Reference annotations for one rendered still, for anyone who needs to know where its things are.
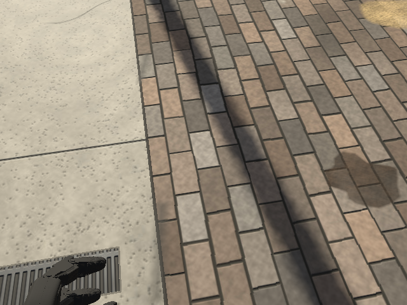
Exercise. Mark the left robot hand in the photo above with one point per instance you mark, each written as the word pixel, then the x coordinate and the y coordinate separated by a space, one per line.
pixel 47 290

